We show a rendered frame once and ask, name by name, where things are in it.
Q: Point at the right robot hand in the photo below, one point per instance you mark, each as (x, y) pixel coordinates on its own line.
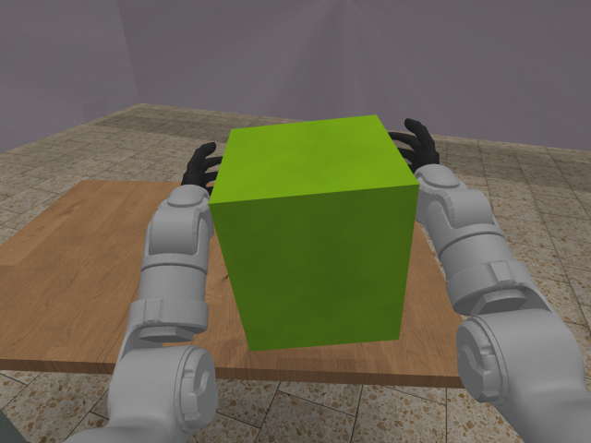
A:
(423, 145)

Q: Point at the robot left upper arm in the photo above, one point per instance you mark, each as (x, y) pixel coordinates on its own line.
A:
(158, 395)

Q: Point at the right robot forearm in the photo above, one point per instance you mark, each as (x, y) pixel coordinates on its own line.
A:
(483, 276)

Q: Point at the carton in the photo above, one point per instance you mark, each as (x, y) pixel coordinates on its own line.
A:
(315, 221)

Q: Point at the table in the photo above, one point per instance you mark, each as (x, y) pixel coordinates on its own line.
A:
(68, 277)

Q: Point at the robot right upper arm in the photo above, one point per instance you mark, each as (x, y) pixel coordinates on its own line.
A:
(526, 364)

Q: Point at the left robot forearm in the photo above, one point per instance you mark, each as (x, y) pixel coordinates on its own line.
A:
(171, 303)

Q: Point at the left robot hand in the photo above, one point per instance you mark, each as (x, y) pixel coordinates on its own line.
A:
(198, 165)

